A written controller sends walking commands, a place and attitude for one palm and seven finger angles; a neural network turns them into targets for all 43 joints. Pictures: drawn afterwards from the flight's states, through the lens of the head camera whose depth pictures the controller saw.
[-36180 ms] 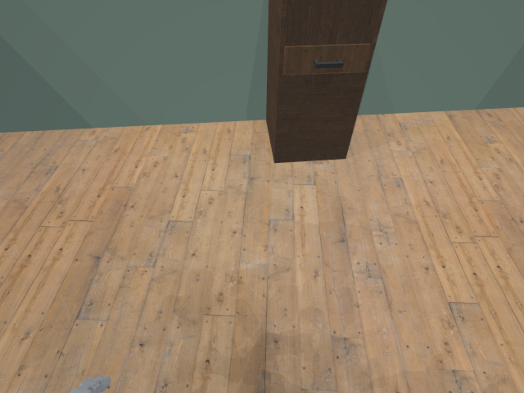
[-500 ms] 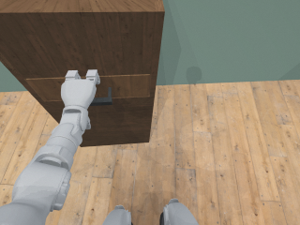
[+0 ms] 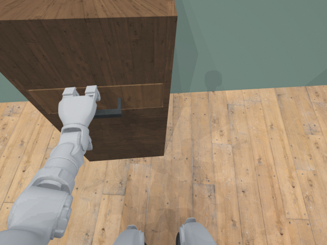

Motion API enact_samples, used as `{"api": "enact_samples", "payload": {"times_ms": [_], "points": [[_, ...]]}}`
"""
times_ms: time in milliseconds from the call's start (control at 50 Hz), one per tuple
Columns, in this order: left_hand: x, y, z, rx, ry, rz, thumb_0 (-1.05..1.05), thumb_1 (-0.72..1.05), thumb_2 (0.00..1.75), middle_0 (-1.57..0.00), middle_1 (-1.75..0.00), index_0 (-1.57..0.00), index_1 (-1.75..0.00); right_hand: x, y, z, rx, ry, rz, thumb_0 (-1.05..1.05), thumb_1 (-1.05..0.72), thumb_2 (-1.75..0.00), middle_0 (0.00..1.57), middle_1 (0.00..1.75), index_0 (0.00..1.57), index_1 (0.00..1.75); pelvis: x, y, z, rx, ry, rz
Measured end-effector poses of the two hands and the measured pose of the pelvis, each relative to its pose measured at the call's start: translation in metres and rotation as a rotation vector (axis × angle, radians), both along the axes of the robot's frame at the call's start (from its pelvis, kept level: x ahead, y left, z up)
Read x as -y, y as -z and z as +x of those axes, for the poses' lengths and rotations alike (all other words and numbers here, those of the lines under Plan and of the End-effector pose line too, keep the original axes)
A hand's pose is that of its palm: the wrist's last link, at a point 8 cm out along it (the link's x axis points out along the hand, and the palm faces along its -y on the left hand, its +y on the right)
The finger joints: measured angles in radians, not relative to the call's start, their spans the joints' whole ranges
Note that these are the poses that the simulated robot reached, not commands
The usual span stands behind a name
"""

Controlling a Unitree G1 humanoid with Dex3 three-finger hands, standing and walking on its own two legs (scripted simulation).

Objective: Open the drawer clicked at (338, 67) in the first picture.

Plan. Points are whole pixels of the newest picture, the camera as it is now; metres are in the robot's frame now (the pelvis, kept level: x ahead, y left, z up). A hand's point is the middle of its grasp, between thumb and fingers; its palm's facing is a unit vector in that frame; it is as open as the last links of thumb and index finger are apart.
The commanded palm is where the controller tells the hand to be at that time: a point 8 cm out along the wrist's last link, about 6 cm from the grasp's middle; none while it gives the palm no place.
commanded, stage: move the hooked fingers above the handle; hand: left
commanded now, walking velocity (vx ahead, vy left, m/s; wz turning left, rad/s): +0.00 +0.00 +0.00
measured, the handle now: (101, 108) +0.52 +0.18 -0.09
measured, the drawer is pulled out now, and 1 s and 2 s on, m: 0.00 0.00 0.00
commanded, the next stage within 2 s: lower the fingers behind the handle in 0.68 s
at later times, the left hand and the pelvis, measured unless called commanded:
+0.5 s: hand (86, 122) +0.45 +0.20 -0.05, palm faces -0.15 -0.04 -0.99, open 13.8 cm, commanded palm +0.44 +0.19 +0.02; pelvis +0.00 +0.00 +0.00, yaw +0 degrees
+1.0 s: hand (89, 121) +0.45 +0.19 -0.05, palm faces -0.17 -0.04 -0.98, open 13.8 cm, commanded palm +0.44 +0.19 +0.01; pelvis -0.01 +0.00 +0.00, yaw +0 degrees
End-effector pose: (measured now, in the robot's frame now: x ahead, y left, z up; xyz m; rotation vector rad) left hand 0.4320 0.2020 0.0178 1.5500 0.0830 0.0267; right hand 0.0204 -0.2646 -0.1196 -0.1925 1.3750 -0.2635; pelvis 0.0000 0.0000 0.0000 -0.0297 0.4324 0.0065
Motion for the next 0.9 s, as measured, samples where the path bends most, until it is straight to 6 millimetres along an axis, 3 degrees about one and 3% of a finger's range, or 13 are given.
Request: {"api": "enact_samples", "payload": {"times_ms": [120,240,320,460,540,620,760,900], "points": [[0.013,-0.001,0.002,-0.03,0.023,-0.031,-0.01,-0.49,0.3,-0.32,-1.2,-0.32,-1.2,0.001,-0.004,0.008,0.02,-0.008,-0.013,0.0,-0.91,-0.9,0.2,0.3,0.21,0.3,-0.001,-0.002,-0.001,0.006,-0.01,-0.003],[0.028,-0.014,0.014,0.024,0.065,-0.051,0.0,-0.49,0.3,-0.32,-1.2,-0.32,-1.2,0.001,-0.006,0.009,0.044,0.0,-0.021,0.0,-0.91,-0.9,0.2,0.3,0.21,0.3,-0.001,-0.002,0.0,0.006,-0.002,-0.003],[0.021,-0.014,0.016,0.025,0.014,-0.016,0.0,-0.49,0.3,-0.32,-1.2,-0.32,-1.2,-0.002,-0.003,0.004,0.038,0.011,-0.004,0.0,-0.91,-0.9,0.2,0.3,0.21,0.3,-0.002,-0.001,-0.001,0.006,0.012,0.002],[-0.002,0.009,0.003,-0.107,-0.037,0.008,0.0,-0.49,0.3,-0.32,-1.2,-0.32,-1.2,-0.006,-0.001,-0.006,0.009,0.016,0.005,0.0,-0.91,-0.9,0.2,0.3,0.21,0.3,-0.002,-0.002,-0.003,0.002,0.012,0.006],[0.006,0.01,0.001,-0.096,0.054,-0.039,0.0,-0.49,0.3,-0.32,-1.2,-0.32,-1.2,-0.004,-0.002,-0.01,-0.01,0.003,-0.017,0.0,-0.9,-0.9,0.2,0.3,0.21,0.3,-0.002,0.0,-0.002,-0.006,-0.003,0.001],[0.02,-0.002,0.011,0.007,0.13,-0.062,-0.01,-0.49,0.3,-0.32,-1.2,-0.32,-1.2,-0.001,-0.001,-0.01,-0.016,-0.004,-0.037,0.0,-0.9,-0.9,0.2,0.3,0.21,0.3,-0.003,0.004,-0.001,-0.017,-0.014,-0.008],[0.03,-0.009,0.02,0.096,0.052,-0.022,0.0,-0.49,0.3,-0.38,-1.25,-0.33,-1.23,-0.002,0.005,-0.009,-0.012,0.004,-0.006,0.0,-0.91,-0.9,0.2,0.3,0.21,0.3,-0.004,0.007,-0.005,-0.02,-0.001,-0.007],[0.012,-0.001,0.012,-0.089,-0.08,0.032,0.0,-0.49,0.3,-0.34,-1.22,-0.32,-1.23,-0.009,0.0,-0.01,0.023,0.03,0.021,0.0,-0.91,-0.9,0.2,0.3,0.21,0.3,-0.003,-0.003,-0.009,0.007,0.018,0.01]]}}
